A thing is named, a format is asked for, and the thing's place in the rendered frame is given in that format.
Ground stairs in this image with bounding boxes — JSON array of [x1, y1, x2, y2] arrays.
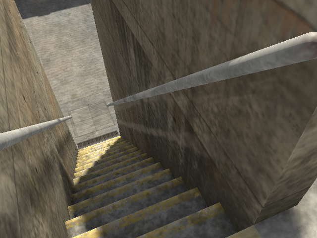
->
[[65, 136, 237, 238]]

